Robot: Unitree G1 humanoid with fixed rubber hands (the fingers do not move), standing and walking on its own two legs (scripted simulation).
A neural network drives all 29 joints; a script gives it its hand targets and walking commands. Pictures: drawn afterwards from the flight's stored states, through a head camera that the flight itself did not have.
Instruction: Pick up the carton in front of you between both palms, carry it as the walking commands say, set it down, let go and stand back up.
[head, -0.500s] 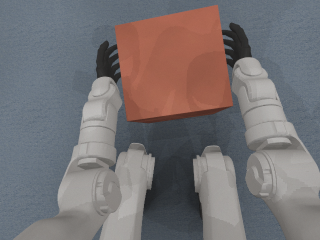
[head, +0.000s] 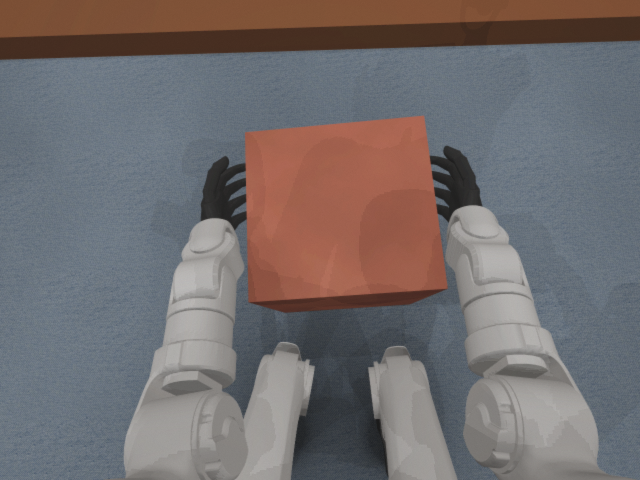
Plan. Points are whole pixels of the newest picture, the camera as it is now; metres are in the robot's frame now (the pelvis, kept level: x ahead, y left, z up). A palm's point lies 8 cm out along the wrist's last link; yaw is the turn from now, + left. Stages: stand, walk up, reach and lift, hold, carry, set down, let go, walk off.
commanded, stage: reach and lift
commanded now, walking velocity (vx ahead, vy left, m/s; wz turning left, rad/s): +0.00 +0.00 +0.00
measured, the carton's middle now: (341, 232) +0.45 +0.00 -0.13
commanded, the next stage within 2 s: hold in 2.00 s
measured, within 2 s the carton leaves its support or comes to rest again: neither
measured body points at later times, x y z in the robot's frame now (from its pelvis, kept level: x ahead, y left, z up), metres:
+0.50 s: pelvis +0.05 +0.00 +0.14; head +0.16 -0.01 +0.58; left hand +0.41 +0.16 +0.10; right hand +0.42 -0.15 +0.10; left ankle +0.09 +0.14 -0.51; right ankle +0.09 -0.12 -0.51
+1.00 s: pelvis +0.09 +0.01 +0.23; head +0.06 +0.01 +0.68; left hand +0.39 +0.16 +0.24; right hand +0.38 -0.15 +0.24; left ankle +0.09 +0.14 -0.51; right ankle +0.09 -0.12 -0.51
